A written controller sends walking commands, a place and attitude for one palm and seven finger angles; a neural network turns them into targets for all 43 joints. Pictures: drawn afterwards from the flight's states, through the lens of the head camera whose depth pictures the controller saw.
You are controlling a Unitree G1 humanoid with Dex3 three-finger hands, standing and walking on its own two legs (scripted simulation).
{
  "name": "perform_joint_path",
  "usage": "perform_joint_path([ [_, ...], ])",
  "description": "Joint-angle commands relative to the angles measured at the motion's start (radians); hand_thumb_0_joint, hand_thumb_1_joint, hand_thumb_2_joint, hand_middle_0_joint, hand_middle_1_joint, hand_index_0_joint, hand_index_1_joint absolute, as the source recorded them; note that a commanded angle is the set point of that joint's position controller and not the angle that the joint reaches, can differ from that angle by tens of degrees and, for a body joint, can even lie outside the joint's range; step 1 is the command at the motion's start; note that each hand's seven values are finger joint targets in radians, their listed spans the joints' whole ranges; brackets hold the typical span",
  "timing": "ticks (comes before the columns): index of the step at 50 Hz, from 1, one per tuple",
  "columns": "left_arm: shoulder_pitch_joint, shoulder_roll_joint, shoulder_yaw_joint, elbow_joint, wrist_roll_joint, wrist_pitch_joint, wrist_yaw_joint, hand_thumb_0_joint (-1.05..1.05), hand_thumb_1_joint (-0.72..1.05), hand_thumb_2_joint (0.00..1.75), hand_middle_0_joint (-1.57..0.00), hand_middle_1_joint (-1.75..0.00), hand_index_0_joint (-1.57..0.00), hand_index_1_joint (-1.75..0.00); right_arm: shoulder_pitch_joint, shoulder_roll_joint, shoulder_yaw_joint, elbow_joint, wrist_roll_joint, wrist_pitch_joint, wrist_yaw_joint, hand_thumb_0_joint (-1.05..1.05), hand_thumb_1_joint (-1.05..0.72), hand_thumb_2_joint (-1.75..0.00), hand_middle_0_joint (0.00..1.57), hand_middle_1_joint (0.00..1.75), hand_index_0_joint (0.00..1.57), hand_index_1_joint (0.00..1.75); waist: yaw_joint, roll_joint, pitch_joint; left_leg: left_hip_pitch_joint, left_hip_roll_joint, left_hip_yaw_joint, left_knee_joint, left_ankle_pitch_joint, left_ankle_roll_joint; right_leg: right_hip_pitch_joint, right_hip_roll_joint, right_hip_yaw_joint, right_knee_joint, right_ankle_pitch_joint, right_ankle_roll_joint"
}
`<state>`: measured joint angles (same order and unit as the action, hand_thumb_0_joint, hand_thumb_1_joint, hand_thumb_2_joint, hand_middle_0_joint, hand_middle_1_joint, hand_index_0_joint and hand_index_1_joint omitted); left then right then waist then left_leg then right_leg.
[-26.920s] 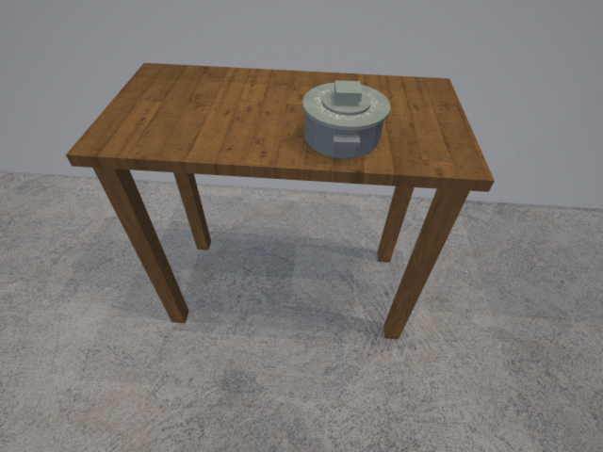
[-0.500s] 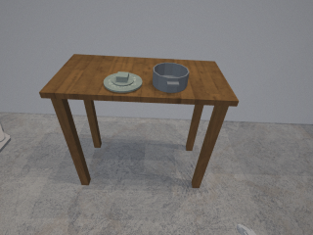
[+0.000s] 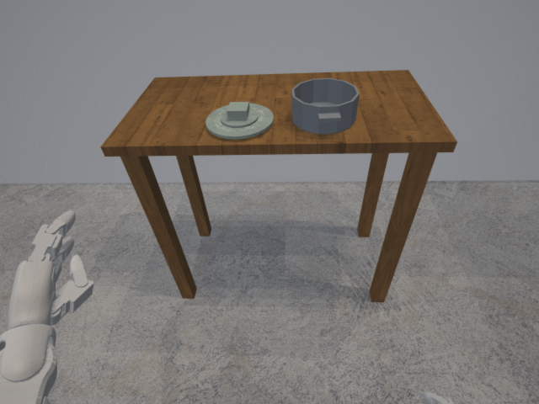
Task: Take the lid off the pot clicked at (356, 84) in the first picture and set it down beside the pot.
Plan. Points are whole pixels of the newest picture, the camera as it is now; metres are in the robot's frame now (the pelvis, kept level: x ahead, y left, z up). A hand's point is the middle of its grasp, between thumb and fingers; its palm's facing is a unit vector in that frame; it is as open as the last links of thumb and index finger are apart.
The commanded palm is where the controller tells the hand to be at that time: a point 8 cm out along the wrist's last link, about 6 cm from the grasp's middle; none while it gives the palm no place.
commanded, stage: let the arm hang, fingers relaxed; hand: left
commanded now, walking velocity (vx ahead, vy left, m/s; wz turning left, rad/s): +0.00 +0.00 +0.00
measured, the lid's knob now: (238, 109) +0.81 +0.09 +0.08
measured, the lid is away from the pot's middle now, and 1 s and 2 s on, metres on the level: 0.23 0.23 0.23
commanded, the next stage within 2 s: look to check the result in 1.02 s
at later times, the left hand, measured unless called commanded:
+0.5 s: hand out of the picture +0.07 +0.19 -0.14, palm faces +0.04 -0.96 -0.27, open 7.2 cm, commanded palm none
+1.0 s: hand out of the picture +0.09 +0.18 -0.14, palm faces +0.00 -0.98 -0.21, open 7.3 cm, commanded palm none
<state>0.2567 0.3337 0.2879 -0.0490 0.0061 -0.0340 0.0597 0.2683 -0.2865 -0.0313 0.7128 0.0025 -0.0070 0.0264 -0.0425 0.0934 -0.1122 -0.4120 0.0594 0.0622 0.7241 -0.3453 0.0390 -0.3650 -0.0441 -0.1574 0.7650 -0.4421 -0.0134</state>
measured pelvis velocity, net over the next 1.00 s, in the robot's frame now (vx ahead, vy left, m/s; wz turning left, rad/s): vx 0.04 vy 0.01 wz -0.04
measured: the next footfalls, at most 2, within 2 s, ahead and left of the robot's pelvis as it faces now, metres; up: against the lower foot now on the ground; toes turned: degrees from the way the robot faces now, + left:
left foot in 0.42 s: +0.03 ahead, +0.10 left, +0.00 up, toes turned +0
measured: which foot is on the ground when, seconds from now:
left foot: down 0.00-0.16, up 0.18-0.40, down 0.42-1.00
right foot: down 0.00-1.00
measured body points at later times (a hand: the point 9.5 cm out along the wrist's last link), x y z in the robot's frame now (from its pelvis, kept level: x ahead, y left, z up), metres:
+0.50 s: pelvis +0.04 -0.01 +0.02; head +0.08 -0.02 +0.47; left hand +0.07 +0.24 -0.12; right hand +0.07 -0.24 -0.13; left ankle -0.01 +0.10 -0.71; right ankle +0.01 -0.11 -0.71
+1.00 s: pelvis +0.04 +0.01 +0.03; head +0.05 +0.00 +0.48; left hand +0.09 +0.24 -0.13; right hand +0.02 -0.21 -0.13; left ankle -0.01 +0.10 -0.71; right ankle +0.01 -0.11 -0.71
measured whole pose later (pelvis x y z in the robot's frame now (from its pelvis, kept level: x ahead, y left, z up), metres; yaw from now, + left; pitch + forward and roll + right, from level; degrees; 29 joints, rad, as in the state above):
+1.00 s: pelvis +0.04 +0.01 +0.03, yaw -2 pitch -1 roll +0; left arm 0.21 0.15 0.03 1.08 0.00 0.01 0.04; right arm 0.30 -0.14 -0.02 1.09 -0.01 0.01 -0.04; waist -0.02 0.01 0.04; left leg -0.10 -0.01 0.05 0.44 -0.32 0.03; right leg -0.16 0.02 0.04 0.45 -0.27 0.00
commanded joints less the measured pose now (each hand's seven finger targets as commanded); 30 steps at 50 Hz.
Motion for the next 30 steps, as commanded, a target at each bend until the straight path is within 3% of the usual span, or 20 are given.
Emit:
perform_joint_path([
  [1, -0.008, -0.029, -0.164, 0.277, 0.014, 0.032, -0.071, 0.00, 0.90, 0.90, -0.20, -0.30, -0.20, -0.30, -0.011, -0.207, -0.066, -0.090, -0.058, -0.030, -0.033, 0.00, -0.90, -0.90, 0.20, 0.30, 0.20, 0.30, -0.010, -0.114, 0.132, 0.026, 0.358, -0.608, -0.397, 0.098, 0.243, -0.265, -0.033, 0.274, 0.375, -0.116, 0.026],
  [3, -0.089, -0.042, -0.186, 0.395, 0.013, 0.045, -0.067, 0.00, 0.90, 0.90, -0.20, -0.30, -0.20, -0.30, -0.043, -0.155, -0.040, -0.060, -0.072, -0.029, -0.045, 0.00, -0.90, -0.90, 0.20, 0.30, 0.20, 0.30, 0.002, -0.034, 0.098, -0.007, 0.287, -0.483, -0.367, 0.283, 0.191, -0.197, 0.002, 0.236, 0.323, -0.124, 0.042],
  [5, -0.004, -0.021, -0.200, 0.549, 0.008, 0.046, -0.066, 0.00, 0.90, 0.90, -0.20, -0.30, -0.20, -0.30, -0.103, -0.124, -0.023, -0.032, -0.064, -0.023, -0.053, 0.00, -0.90, -0.90, 0.20, 0.30, 0.20, 0.30, 0.073, -0.002, 0.079, -0.078, 0.207, -0.276, -0.263, 0.373, 0.102, 0.043, 0.000, 0.212, 0.077, -0.039, 0.033],
  [6, 0.101, -0.001, -0.198, 0.639, 0.007, 0.035, -0.066, 0.00, 0.90, 0.90, -0.20, -0.30, -0.20, -0.30, -0.118, -0.098, -0.016, -0.008, -0.050, -0.020, -0.054, 0.00, -0.90, -0.90, 0.20, 0.30, 0.20, 0.30, 0.115, -0.073, 0.029, -0.091, 0.102, -0.146, -0.105, 0.300, 0.024, 0.187, -0.008, 0.244, -0.120, 0.176, 0.021],
  [7, 0.152, 0.086, -0.186, 0.706, 0.013, 0.015, -0.053, 0.00, 0.90, 0.90, -0.20, -0.30, -0.20, -0.30, -0.075, -0.022, -0.012, 0.005, -0.026, -0.016, -0.053, 0.00, -0.90, -0.90, 0.20, 0.30, 0.20, 0.30, 0.098, -0.334, 0.005, -0.182, -0.062, -0.007, 0.126, 0.048, -0.043, 0.260, -0.173, 0.558, -0.286, 0.417, -0.026],
  [8, 0.152, 0.107, -0.198, 0.743, 0.005, 0.004, -0.043, 0.00, 0.90, 0.90, -0.20, -0.30, -0.20, -0.30, -0.076, -0.007, -0.016, 0.012, -0.012, -0.008, -0.051, 0.00, -0.90, -0.90, 0.20, 0.30, 0.20, 0.30, 0.087, -0.257, 0.018, -0.193, -0.085, -0.053, 0.243, -0.259, -0.054, 0.244, -0.300, 0.745, -0.391, 0.621, -0.101],
  [9, 0.093, 0.103, -0.215, 0.774, 0.005, 0.000, -0.040, 0.00, 0.90, 0.90, -0.20, -0.30, -0.20, -0.30, -0.032, -0.008, -0.025, 0.044, -0.006, 0.003, -0.044, 0.00, -0.90, -0.90, 0.20, 0.30, 0.20, 0.30, 0.043, -0.121, 0.038, -0.115, -0.048, -0.081, 0.285, -0.245, -0.051, 0.189, -0.290, 0.664, -0.410, 0.591, -0.129],
  [10, 0.060, 0.057, -0.214, 0.804, 0.005, -0.006, -0.036, 0.00, 0.90, 0.90, -0.20, -0.30, -0.20, -0.30, -0.014, 0.010, -0.029, 0.084, -0.012, 0.011, -0.045, 0.00, -0.90, -0.90, 0.20, 0.30, 0.20, 0.30, 0.021, -0.091, 0.046, -0.128, -0.056, -0.081, 0.331, -0.197, -0.054, 0.193, -0.244, 0.656, -0.407, 0.627, -0.106],
  [11, 0.052, -0.001, -0.187, 0.796, 0.018, -0.008, -0.023, 0.00, 0.90, 0.90, -0.20, -0.30, -0.20, -0.30, 0.008, 0.017, -0.042, 0.091, -0.023, 0.015, -0.051, 0.00, -0.90, -0.90, 0.20, 0.30, 0.20, 0.30, 0.009, -0.098, 0.034, -0.147, -0.049, -0.091, 0.354, -0.190, -0.054, 0.225, -0.243, 0.652, -0.381, 0.706, -0.107],
  [13, 0.020, -0.033, -0.195, 0.819, 0.018, -0.005, -0.012, 0.00, 0.90, 0.90, -0.20, -0.30, -0.20, -0.30, 0.018, 0.021, -0.045, 0.112, -0.022, 0.020, -0.049, 0.00, -0.90, -0.90, 0.20, 0.30, 0.20, 0.30, 0.009, -0.148, 0.016, -0.115, -0.029, -0.093, 0.319, -0.168, -0.045, 0.259, -0.225, 0.543, -0.362, 0.762, -0.159],
  [15, -0.004, -0.044, -0.198, 0.850, 0.018, 0.004, -0.010, 0.00, 0.90, 0.90, -0.20, -0.30, -0.20, -0.30, 0.026, 0.054, -0.040, 0.136, -0.013, 0.023, -0.042, 0.00, -0.90, -0.90, 0.20, 0.30, 0.20, 0.30, 0.006, -0.192, 0.042, -0.025, -0.024, -0.078, 0.116, -0.163, -0.035, 0.245, -0.186, 0.431, -0.364, 0.763, -0.182],
  [18, 0.006, -0.049, -0.204, 0.915, 0.002, 0.009, -0.014, 0.00, 0.90, 0.90, -0.20, -0.30, -0.20, -0.30, 0.093, 0.079, -0.031, 0.195, -0.010, 0.014, -0.044, 0.00, -0.90, -0.90, 0.20, 0.30, 0.20, 0.30, -0.004, -0.204, 0.036, 0.162, -0.048, -0.049, -0.273, 0.092, -0.027, 0.270, -0.103, 0.348, -0.311, 0.712, -0.102],
  [19, 0.021, -0.055, -0.208, 0.933, -0.005, 0.008, -0.018, 0.00, 0.90, 0.90, -0.20, -0.30, -0.20, -0.30, 0.098, 0.062, -0.034, 0.210, -0.008, 0.004, -0.046, 0.00, -0.90, -0.90, 0.20, 0.30, 0.20, 0.30, 0.006, -0.113, 0.020, 0.245, -0.012, -0.086, -0.340, 0.237, -0.013, 0.238, -0.065, 0.317, -0.273, 0.635, -0.067],
  [20, 0.054, -0.079, -0.215, 0.938, -0.011, 0.010, -0.022, 0.00, 0.90, 0.90, -0.20, -0.30, -0.20, -0.30, 0.089, 0.021, -0.036, 0.206, -0.015, -0.006, -0.053, 0.00, -0.90, -0.90, 0.20, 0.30, 0.20, 0.30, 0.023, -0.011, -0.006, 0.329, 0.101, -0.208, -0.335, 0.422, 0.037, 0.152, -0.016, 0.267, -0.234, 0.511, -0.028],
  [21, 0.058, -0.097, -0.227, 0.946, -0.011, 0.011, -0.023, 0.00, 0.90, 0.90, -0.20, -0.30, -0.20, -0.30, 0.058, -0.007, -0.037, 0.198, -0.018, -0.003, -0.064, 0.00, -0.90, -0.90, 0.20, 0.30, 0.20, 0.30, 0.036, 0.020, 0.003, 0.365, 0.165, -0.242, -0.300, 0.544, 0.083, 0.100, 0.009, 0.228, -0.255, 0.389, -0.004],
  [22, 0.050, -0.101, -0.235, 0.959, -0.004, 0.014, -0.021, 0.00, 0.90, 0.90, -0.20, -0.30, -0.20, -0.30, 0.043, -0.008, -0.034, 0.197, -0.019, 0.004, -0.070, 0.00, -0.90, -0.90, 0.20, 0.30, 0.20, 0.30, 0.035, -0.031, 0.032, 0.333, 0.153, -0.189, -0.276, 0.528, 0.080, 0.130, 0.018, 0.230, -0.311, 0.350, 0.003],
  [23, 0.053, -0.099, -0.236, 0.976, -0.001, 0.013, -0.021, 0.00, 0.90, 0.90, -0.20, -0.30, -0.20, -0.30, 0.042, 0.012, -0.029, 0.207, -0.017, 0.004, -0.074, 0.00, -0.90, -0.90, 0.20, 0.30, 0.20, 0.30, 0.033, -0.083, 0.032, 0.327, 0.105, -0.132, -0.241, 0.534, 0.040, 0.166, 0.006, 0.246, -0.339, 0.490, -0.008],
  [24, 0.044, -0.074, -0.232, 0.998, -0.001, 0.015, -0.018, 0.00, 0.90, 0.90, -0.20, -0.30, -0.20, -0.30, 0.040, 0.034, -0.028, 0.223, -0.012, 0.003, -0.073, 0.00, -0.90, -0.90, 0.20, 0.30, 0.20, 0.30, 0.026, -0.044, 0.045, 0.311, 0.069, -0.101, -0.236, 0.524, 0.013, 0.188, -0.021, 0.261, -0.322, 0.601, -0.017],
  [26, 0.031, -0.065, -0.235, 1.011, -0.005, 0.014, -0.017, 0.00, 0.90, 0.90, -0.20, -0.30, -0.20, -0.30, 0.058, 0.042, -0.023, 0.239, -0.009, 0.005, -0.073, 0.00, -0.90, -0.90, 0.20, 0.30, 0.20, 0.30, 0.019, -0.052, 0.053, 0.312, 0.061, -0.085, -0.246, 0.516, -0.001, 0.214, -0.033, 0.263, -0.304, 0.669, -0.037],
  [30, 0.011, -0.068, -0.242, 1.035, -0.001, 0.022, -0.018, 0.00, 0.90, 0.90, -0.20, -0.30, -0.20, -0.30, 0.045, 0.040, -0.023, 0.261, -0.012, 0.007, -0.073, 0.00, -0.90, -0.90, 0.20, 0.30, 0.20, 0.30, 0.021, -0.066, 0.114, 0.311, 0.069, -0.098, -0.300, 0.445, 0.009, 0.177, -0.019, 0.245, -0.323, 0.544, -0.031],
])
